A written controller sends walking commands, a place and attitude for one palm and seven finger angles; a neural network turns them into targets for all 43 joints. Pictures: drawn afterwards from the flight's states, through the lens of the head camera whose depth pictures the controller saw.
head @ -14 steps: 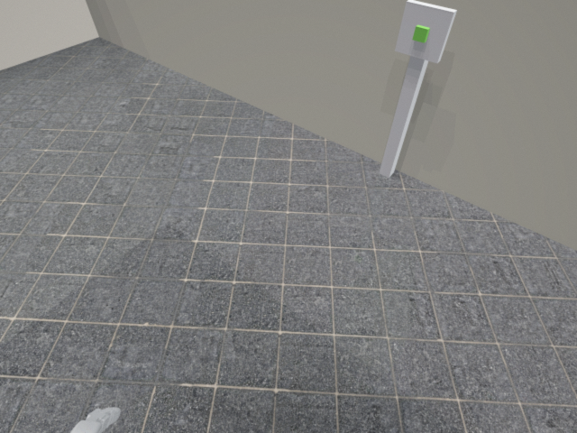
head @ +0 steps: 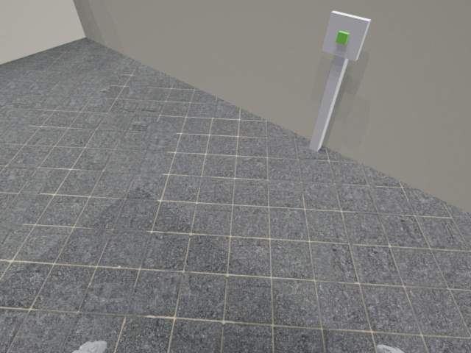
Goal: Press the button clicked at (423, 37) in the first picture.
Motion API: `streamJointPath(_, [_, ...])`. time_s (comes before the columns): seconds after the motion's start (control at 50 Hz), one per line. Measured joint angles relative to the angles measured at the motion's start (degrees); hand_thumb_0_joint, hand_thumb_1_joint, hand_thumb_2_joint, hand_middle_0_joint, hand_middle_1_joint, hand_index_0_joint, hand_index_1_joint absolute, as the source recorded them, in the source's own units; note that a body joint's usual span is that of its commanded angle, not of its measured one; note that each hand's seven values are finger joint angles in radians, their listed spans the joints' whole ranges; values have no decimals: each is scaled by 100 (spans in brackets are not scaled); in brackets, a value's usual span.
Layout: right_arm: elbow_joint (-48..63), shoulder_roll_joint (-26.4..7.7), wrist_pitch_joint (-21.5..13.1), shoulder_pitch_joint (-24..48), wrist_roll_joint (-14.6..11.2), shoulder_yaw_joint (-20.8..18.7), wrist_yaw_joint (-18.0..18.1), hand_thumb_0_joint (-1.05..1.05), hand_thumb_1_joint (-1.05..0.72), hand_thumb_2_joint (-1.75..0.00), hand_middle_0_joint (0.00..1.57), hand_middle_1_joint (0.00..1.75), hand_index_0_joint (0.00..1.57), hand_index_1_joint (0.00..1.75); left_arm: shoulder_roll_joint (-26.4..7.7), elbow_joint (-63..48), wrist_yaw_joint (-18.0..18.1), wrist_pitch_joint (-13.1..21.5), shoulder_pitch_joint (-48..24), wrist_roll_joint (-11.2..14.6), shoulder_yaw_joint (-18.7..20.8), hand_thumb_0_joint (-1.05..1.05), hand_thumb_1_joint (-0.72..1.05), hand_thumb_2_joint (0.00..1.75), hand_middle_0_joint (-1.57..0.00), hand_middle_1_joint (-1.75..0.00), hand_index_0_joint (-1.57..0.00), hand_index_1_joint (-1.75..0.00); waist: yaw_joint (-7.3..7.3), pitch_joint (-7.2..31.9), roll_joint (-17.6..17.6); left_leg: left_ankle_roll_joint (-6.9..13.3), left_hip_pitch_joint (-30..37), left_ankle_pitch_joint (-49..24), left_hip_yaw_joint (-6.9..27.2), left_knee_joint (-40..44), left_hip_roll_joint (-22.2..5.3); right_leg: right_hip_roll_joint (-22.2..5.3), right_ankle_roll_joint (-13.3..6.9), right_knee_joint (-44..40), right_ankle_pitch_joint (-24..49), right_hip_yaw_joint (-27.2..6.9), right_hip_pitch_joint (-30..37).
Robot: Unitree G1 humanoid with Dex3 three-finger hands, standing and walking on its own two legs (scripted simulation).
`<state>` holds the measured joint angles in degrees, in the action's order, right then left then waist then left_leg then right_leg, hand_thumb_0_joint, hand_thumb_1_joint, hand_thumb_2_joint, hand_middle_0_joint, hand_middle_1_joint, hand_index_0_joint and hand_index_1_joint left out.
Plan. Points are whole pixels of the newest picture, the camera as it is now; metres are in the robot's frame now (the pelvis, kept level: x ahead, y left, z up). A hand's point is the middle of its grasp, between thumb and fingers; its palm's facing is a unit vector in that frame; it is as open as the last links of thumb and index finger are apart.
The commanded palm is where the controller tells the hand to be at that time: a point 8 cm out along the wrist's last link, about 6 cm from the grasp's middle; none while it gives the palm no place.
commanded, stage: stand and wait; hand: left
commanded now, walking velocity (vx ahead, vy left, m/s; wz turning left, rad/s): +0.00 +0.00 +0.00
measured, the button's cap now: (342, 37) +1.47 -0.42 -0.04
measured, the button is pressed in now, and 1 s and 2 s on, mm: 0 0 0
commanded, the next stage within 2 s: look at it before walking up in 0.54 s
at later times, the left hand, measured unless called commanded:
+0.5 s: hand out of the picture +0.05 +0.24 -0.15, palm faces -0.03 -0.94 -0.34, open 7.4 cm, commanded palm none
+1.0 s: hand out of the picture +0.06 +0.24 -0.15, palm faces -0.03 -0.94 -0.34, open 7.4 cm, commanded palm none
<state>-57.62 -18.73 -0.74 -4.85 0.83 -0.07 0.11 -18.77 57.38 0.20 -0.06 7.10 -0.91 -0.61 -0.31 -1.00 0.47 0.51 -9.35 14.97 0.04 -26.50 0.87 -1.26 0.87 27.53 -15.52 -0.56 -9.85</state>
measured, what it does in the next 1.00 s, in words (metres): stands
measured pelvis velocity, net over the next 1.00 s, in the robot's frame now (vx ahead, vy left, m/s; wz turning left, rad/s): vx -0.02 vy -0.01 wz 0.00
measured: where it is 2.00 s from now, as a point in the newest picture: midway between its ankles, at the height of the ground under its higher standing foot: outside the picture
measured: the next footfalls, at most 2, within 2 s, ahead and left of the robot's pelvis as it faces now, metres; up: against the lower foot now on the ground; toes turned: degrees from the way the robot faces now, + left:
none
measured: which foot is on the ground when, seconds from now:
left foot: down 0.00-1.00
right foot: down 0.00-1.00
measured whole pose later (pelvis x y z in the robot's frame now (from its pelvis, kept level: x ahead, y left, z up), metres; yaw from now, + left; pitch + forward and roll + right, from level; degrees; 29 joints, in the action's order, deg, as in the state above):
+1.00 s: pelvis -0.02 -0.01 +0.01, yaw +0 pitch -2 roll +0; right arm -63.9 -19.7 -0.8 -6.6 0.4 -0.2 -0.1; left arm -19.5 62.4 0.0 0.4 7.3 -1.0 -0.3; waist 0.1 -2.2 0.2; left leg -0.3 -8.9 10.9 0.3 -21.8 0.0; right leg -0.4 0.2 22.8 -11.4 -0.4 -9.4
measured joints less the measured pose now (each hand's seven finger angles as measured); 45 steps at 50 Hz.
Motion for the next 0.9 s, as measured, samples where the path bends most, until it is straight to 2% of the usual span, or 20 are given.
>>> streamJointPath(0.34, [-498, -129, 43, -280, -30, -29, -10, 1, -91, -90, 21, 30, 20, 30, -101, 423, -25, -6, 179, 3, 42, 1, 91, 90, -20, -30, -20, -30, 22, -165, -43, -46, -8, -304, 24, 282, -52, 51, -39, -305, 314, 24, 3])
streamJointPath(0.9, [-631, -92, -9, -199, -40, -17, -25, 1, -91, -90, 21, 30, 20, 30, -63, 496, -23, 49, 20, -8, 28, 1, 91, 90, -20, -30, -20, -30, 44, -99, -26, -78, 26, -402, 19, 444, -85, 83, -64, -452, 411, 19, 24])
